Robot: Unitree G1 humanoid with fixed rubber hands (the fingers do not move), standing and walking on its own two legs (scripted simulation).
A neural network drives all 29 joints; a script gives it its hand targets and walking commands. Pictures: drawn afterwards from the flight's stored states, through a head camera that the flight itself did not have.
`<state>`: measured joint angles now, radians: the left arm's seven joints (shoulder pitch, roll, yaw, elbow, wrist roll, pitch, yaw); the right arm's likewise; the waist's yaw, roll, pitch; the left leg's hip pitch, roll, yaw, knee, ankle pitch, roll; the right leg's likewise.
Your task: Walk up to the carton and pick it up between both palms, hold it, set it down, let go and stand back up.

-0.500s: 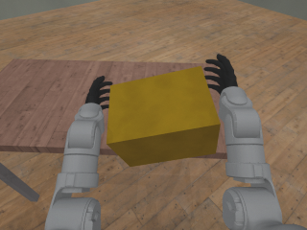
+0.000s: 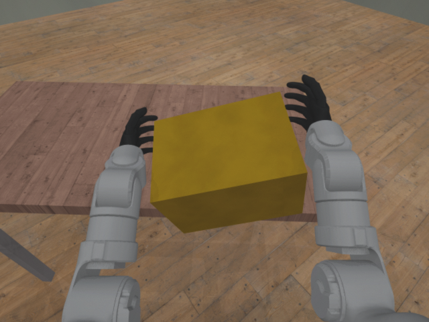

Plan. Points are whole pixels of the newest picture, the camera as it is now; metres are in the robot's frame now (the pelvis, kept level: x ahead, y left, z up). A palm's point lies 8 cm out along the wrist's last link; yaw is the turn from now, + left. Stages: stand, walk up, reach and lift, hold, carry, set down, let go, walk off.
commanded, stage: hold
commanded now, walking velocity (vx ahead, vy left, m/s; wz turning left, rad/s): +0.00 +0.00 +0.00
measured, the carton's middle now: (228, 167) +0.36 -0.01 +0.10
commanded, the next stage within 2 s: none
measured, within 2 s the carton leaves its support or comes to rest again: neither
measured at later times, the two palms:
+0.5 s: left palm (132, 149) +0.37 +0.16 +0.14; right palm (314, 121) +0.38 -0.15 +0.20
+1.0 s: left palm (133, 150) +0.37 +0.16 +0.14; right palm (314, 120) +0.38 -0.15 +0.19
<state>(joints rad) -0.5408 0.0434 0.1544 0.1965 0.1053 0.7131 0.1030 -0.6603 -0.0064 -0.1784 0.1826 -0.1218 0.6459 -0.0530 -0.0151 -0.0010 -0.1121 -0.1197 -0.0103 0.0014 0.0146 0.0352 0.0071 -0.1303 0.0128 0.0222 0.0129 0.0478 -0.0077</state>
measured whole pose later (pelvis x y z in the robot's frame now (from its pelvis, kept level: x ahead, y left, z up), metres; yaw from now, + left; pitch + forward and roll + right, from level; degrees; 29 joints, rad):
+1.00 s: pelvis +0.00 +0.00 +0.00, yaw +0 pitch +4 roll +0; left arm -0.55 0.05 0.16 0.23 0.10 0.69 0.10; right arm -0.68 0.00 -0.19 0.22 -0.12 0.61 -0.05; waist -0.02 0.00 -0.11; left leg -0.12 -0.01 0.00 0.01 0.04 0.01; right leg -0.13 0.01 0.02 0.00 0.05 -0.01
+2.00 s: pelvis +0.00 +0.00 +0.00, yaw +0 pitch +5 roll +0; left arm -0.56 0.05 0.16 0.29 0.10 0.65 0.10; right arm -0.71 0.00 -0.19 0.27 -0.12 0.57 -0.05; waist -0.02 0.00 -0.10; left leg -0.14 -0.01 0.00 0.02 0.03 0.01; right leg -0.14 0.01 0.02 0.01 0.05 -0.01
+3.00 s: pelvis +0.01 +0.00 +0.00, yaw +0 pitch +3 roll +0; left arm -0.51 -0.04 0.23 0.24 0.20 0.62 0.06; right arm -0.67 0.01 -0.25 0.34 -0.18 0.53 0.02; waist 0.04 0.00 -0.10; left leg -0.06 -0.01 0.00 -0.04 0.04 0.00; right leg -0.08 0.02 0.02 -0.02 0.04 -0.01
